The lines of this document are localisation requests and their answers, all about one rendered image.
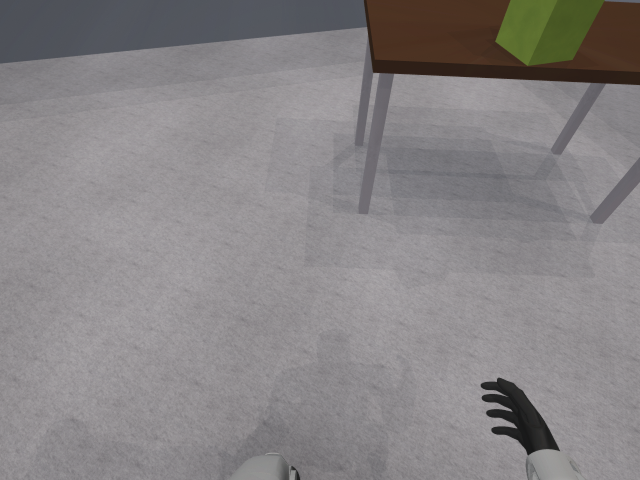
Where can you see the robot right hand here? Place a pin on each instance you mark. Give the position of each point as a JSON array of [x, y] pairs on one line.
[[532, 433]]

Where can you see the left robot thigh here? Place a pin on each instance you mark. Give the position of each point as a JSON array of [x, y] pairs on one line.
[[267, 467]]

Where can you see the table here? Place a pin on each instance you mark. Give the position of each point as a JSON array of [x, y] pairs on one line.
[[457, 38]]

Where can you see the robot right forearm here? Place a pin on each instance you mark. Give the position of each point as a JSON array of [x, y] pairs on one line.
[[549, 464]]

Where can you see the carton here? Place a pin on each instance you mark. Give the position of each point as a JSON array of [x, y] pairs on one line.
[[546, 31]]

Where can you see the robot left shin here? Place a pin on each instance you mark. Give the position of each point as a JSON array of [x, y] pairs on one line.
[[276, 454]]

